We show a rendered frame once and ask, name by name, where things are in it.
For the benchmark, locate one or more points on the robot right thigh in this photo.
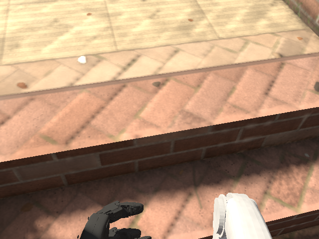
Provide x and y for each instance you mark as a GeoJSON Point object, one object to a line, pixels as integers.
{"type": "Point", "coordinates": [236, 216]}

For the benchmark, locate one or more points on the left robot hand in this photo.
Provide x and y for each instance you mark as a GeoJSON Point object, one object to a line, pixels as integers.
{"type": "Point", "coordinates": [98, 225]}

